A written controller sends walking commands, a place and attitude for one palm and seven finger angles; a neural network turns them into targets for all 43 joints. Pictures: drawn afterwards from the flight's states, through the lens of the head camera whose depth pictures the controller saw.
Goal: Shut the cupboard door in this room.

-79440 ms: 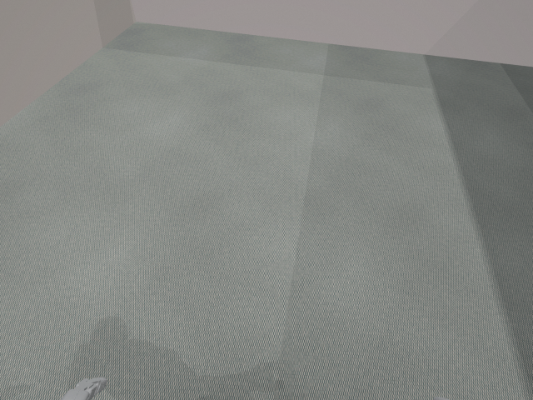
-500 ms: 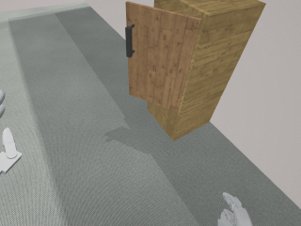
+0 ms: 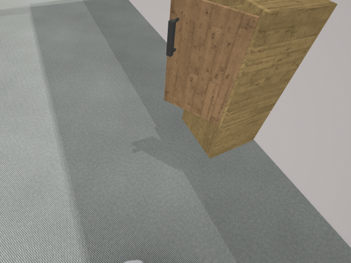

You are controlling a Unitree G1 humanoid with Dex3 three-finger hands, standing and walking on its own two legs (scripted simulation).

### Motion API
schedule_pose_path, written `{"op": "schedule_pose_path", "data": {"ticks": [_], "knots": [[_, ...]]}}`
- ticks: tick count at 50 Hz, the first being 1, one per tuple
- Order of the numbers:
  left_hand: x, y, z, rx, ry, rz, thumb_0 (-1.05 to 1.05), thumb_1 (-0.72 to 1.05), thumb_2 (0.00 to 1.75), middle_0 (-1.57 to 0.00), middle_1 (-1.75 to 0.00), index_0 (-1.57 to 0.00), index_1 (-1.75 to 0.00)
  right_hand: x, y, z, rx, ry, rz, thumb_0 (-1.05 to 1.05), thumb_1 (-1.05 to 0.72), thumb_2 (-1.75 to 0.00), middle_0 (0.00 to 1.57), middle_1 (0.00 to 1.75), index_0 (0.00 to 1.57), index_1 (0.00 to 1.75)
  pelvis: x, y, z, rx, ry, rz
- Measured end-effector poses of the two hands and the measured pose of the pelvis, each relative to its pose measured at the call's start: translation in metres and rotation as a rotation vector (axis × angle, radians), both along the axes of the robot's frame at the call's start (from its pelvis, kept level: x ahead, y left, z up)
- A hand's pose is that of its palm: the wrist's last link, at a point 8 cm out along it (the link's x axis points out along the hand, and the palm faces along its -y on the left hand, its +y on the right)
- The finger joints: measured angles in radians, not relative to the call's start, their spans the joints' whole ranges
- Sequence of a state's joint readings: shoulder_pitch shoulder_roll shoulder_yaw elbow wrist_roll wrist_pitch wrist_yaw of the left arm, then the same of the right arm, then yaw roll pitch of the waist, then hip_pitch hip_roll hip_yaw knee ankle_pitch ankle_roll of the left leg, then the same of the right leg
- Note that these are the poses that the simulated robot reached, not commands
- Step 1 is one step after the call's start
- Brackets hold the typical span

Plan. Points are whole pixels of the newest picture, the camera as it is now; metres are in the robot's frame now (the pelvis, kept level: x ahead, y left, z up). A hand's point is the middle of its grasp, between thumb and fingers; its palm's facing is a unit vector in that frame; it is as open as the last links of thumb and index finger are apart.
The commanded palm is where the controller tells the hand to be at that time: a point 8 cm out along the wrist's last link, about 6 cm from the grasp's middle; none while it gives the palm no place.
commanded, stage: let the arm hang, fingers relaxed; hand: left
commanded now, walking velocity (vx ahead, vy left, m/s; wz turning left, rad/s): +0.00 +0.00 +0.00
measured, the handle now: (173, 37) +1.01 +0.07 +0.01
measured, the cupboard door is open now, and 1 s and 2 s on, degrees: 33 33 33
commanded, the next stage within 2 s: look to check the result in 0.70 s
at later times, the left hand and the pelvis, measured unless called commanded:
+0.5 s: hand out of the picture -0.03 +0.17 -0.17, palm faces -0.01 -0.98 -0.18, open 7.4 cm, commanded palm none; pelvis +0.00 +0.01 +0.01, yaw -2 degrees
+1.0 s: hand out of the picture -0.02 +0.15 -0.17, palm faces +0.00 -0.98 -0.18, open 7.4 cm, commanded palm none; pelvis +0.01 -0.01 +0.01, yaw -2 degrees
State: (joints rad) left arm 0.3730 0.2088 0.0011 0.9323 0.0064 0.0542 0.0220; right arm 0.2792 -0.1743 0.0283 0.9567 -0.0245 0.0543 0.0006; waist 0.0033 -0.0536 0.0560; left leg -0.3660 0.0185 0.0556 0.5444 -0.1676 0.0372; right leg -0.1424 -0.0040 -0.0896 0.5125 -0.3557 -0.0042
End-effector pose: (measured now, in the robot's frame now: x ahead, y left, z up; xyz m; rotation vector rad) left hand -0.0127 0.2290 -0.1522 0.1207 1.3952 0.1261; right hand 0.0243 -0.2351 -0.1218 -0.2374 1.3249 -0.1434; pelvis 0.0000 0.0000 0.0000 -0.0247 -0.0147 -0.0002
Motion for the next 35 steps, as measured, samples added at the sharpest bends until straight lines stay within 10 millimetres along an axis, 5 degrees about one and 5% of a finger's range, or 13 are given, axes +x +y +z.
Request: {"op": "schedule_pose_path", "data": {"ticks": [6,11,27,35], "knots": [[-0.058,0.009,0.014,0.025,0.165,0.025,0.01,0.94,0.89,-0.21,-0.30,-0.20,-0.30,-0.036,0.009,-0.008,0.020,0.090,-0.066,0.01,-0.90,-0.90,0.20,0.30,0.20,0.30,-0.004,0.007,0.005,-0.001,0.000,-0.011],[-0.074,0.014,0.024,0.057,0.207,0.025,0.01,0.92,0.89,-0.20,-0.30,-0.20,-0.30,-0.046,0.018,-0.015,0.053,0.091,-0.103,0.01,-0.90,-0.90,0.20,0.30,0.20,0.30,-0.005,0.011,0.007,0.006,-0.008,-0.026],[-0.014,-0.012,0.013,0.012,0.045,-0.022,0.01,0.90,0.89,-0.20,-0.30,-0.20,-0.30,-0.056,0.030,-0.019,0.091,0.080,-0.158,0.01,-0.91,-0.90,0.20,0.30,0.20,0.30,-0.004,0.006,0.008,0.018,-0.017,-0.043],[-0.003,-0.026,0.011,-0.015,0.044,-0.026,0.01,0.90,0.89,-0.20,-0.30,-0.20,-0.30,-0.067,0.030,-0.017,0.092,0.120,-0.175,0.00,-0.91,-0.90,0.20,0.30,0.20,0.30,0.000,0.002,0.008,0.020,-0.010,-0.043]]}}
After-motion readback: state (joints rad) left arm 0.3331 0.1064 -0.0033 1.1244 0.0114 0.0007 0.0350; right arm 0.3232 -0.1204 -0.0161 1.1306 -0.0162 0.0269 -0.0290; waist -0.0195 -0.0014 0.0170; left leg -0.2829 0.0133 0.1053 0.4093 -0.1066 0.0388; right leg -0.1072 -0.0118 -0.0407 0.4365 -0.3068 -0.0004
